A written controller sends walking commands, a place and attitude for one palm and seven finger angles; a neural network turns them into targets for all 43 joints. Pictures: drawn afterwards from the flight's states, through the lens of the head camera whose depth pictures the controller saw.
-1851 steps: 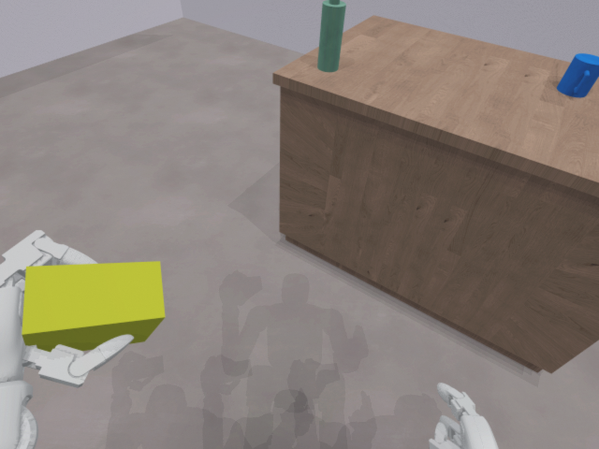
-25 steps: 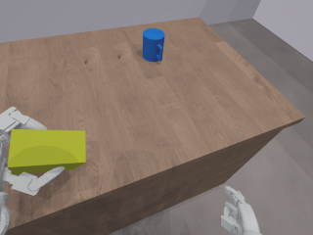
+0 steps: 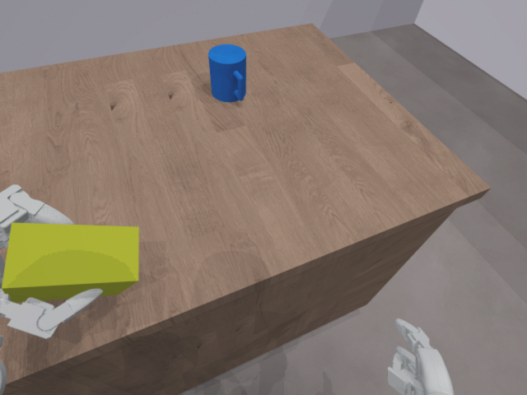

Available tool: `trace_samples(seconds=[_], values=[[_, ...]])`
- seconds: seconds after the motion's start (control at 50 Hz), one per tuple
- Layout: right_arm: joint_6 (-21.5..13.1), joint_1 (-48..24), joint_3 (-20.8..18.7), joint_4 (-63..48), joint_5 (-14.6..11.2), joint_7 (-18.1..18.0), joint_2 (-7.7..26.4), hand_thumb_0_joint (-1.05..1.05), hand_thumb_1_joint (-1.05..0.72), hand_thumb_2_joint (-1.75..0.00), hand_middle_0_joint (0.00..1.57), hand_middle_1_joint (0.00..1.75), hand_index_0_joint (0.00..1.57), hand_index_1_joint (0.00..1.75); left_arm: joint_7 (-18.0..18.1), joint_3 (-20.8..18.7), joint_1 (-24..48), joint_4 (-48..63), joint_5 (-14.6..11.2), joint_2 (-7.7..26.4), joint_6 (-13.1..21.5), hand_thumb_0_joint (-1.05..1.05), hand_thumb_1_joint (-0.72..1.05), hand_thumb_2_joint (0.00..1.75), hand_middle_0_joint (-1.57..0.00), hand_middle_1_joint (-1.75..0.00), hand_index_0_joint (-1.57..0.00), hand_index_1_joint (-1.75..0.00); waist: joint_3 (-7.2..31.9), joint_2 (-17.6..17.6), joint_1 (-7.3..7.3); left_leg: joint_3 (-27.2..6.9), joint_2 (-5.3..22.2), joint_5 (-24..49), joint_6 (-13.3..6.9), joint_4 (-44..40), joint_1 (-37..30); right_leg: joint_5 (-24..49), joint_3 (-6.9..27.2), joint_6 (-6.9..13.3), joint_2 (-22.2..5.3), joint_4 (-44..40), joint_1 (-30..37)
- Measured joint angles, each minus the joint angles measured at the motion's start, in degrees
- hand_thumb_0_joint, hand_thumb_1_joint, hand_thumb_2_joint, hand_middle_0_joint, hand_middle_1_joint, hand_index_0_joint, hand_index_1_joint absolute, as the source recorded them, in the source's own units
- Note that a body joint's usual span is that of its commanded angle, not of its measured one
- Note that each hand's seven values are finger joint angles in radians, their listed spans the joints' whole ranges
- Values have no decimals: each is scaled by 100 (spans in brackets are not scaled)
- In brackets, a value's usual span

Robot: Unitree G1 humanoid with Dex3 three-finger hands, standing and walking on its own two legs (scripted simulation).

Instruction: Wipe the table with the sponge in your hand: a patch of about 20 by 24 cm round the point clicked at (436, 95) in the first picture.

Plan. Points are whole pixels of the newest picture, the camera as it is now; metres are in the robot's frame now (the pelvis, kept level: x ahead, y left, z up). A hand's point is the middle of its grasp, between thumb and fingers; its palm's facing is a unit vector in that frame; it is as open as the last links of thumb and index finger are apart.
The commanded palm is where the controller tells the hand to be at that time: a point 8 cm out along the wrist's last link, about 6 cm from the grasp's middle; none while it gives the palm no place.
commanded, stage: shuffle to correct the standing spot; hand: left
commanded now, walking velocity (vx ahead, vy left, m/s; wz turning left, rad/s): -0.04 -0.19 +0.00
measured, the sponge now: (91, 264) +0.23 +0.21 +0.14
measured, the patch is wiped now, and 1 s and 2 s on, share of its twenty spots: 0.00 0.00 0.00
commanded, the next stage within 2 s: none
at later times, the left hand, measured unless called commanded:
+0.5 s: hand (30, 270) +0.21 +0.25 +0.16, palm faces +0.33 -0.85 -0.42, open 9.9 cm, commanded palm +0.15 +0.29 +0.18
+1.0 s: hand (42, 266) +0.22 +0.24 +0.16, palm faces +0.31 -0.84 -0.44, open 9.9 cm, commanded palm +0.15 +0.28 +0.18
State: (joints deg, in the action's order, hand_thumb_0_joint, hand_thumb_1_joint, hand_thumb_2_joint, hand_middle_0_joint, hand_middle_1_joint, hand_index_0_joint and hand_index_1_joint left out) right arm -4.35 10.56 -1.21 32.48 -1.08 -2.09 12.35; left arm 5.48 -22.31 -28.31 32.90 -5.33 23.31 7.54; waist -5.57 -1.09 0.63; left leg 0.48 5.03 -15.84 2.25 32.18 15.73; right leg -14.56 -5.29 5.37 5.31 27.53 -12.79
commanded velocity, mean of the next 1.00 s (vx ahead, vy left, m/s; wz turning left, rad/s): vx -0.03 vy -0.20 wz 0.00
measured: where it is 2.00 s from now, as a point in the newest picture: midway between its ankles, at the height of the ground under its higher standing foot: outside the picture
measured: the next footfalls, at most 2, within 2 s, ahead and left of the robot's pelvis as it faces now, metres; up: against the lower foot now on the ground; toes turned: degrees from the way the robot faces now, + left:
none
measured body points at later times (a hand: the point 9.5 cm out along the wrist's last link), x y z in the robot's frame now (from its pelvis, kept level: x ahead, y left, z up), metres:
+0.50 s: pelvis -0.01 +0.01 +0.00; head +0.04 +0.03 +0.45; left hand +0.19 +0.30 +0.19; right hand +0.17 -0.21 -0.08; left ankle +0.01 +0.15 -0.73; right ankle +0.00 -0.06 -0.73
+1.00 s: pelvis -0.01 +0.00 +0.00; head +0.04 +0.01 +0.45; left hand +0.19 +0.29 +0.19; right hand +0.17 -0.23 -0.08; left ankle +0.01 +0.15 -0.73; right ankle +0.00 -0.06 -0.73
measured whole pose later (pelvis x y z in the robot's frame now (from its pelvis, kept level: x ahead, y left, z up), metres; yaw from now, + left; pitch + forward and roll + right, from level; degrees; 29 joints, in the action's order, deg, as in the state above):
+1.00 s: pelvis -0.01 +0.00 +0.00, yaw +0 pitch -1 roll -1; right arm -3.3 9.8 -0.3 31.9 -1.6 -1.8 11.6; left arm 5.6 -22.2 -28.7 33.3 -5.2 24.0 6.8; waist -6.1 -0.1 0.4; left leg 0.2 5.2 -14.7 2.7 31.0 15.7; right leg -12.9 -5.5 5.3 5.5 25.3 -12.2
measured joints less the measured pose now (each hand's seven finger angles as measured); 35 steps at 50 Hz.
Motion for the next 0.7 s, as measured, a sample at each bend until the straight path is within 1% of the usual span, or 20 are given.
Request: trace_samples(seconds=[0.08,0.4,0.52,0.7], values=[[2,7,19,-10,7,-8,-22,1,-90,-90,20,30,20,30,-9,-8,20,2,14,16,11,-1,-49,104,-74,-135,-76,-134,-23,-12,-32,7,-9,49,41,-73,-29,28,6,-39,-11,-40,14],[-10,-64,144,-75,-3,28,-163,1,-90,-90,21,30,21,30,-16,56,66,31,46,-4,-39,-1,-49,104,-74,-135,-76,-135,-71,4,-132,12,-46,142,-8,-136,1,161,7,-80,-45,-167,19],[-7,-68,171,-80,-10,29,-177,1,-90,-90,21,30,21,30,1,36,113,6,62,2,-35,-1,-49,104,-74,-135,-76,-135,-62,12,-141,18,-64,175,-22,-185,6,193,11,-86,-62,-209,11],[18,-57,161,-74,-19,41,-164,1,-90,-90,21,30,21,30,3,66,100,-3,63,-15,-77,-1,-49,104,-74,-135,-76,-135,-85,41,-110,6,-44,172,-5,-200,-1,205,2,-59,-39,-260,36]])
